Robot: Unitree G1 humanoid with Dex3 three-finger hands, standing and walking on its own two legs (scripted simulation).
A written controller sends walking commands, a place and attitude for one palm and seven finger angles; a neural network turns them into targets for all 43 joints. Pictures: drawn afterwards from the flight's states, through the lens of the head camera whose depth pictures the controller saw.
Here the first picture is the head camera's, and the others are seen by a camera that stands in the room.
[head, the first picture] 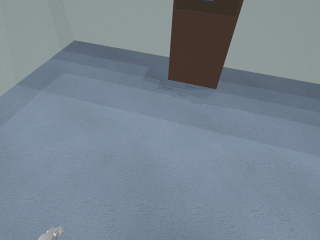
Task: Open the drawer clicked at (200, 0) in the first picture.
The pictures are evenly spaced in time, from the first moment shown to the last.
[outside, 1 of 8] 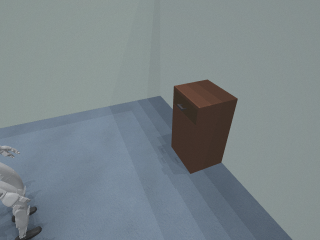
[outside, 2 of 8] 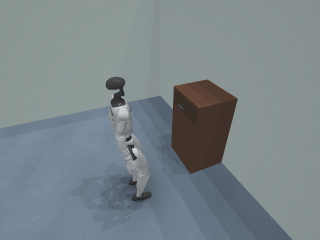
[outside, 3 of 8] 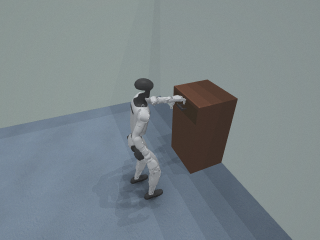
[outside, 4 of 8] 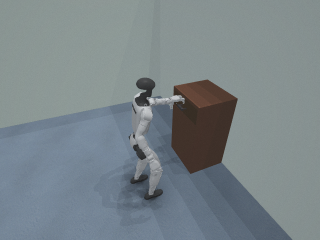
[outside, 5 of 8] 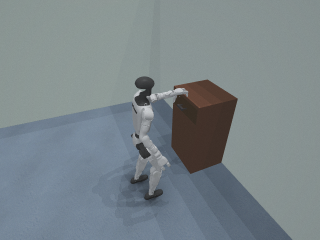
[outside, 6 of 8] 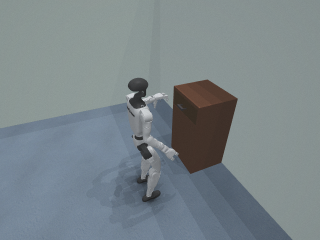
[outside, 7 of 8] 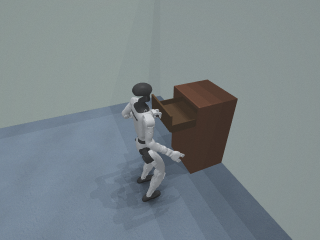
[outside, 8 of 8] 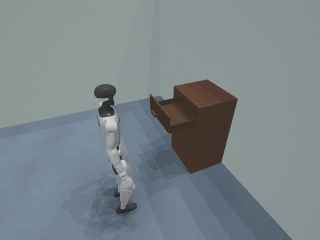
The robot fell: no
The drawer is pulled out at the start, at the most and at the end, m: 0.00 0.30 0.30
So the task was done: yes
